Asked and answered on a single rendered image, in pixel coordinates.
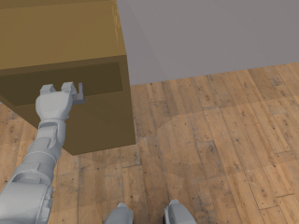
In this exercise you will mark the robot left hand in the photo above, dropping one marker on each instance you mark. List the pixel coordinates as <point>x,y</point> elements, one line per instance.
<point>52,104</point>

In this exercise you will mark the robot left upper arm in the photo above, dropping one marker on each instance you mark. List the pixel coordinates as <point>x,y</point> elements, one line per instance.
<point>26,203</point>

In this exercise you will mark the robot thigh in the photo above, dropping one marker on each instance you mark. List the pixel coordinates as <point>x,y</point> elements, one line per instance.
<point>120,215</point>
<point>176,213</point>

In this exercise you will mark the cabinet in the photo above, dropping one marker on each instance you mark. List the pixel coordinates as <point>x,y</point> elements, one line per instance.
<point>41,35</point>

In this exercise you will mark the handle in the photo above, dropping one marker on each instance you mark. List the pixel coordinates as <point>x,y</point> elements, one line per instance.
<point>79,97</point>

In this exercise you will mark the left robot forearm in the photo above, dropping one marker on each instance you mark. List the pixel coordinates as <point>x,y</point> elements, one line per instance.
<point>40,160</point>

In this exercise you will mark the left robot thigh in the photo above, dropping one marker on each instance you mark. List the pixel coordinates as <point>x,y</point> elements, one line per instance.
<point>120,215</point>

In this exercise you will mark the right robot thigh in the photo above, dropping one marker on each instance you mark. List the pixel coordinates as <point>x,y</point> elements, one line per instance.
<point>176,213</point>

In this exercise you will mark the drawer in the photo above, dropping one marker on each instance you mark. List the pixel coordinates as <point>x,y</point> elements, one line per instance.
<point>24,88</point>

